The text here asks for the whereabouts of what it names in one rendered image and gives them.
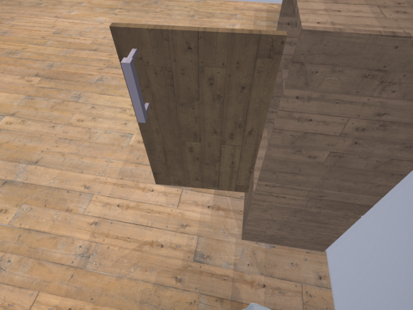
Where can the cupboard door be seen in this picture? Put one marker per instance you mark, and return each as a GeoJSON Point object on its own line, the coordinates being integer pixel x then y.
{"type": "Point", "coordinates": [209, 91]}

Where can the handle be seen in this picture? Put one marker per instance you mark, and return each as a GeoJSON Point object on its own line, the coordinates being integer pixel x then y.
{"type": "Point", "coordinates": [129, 70]}

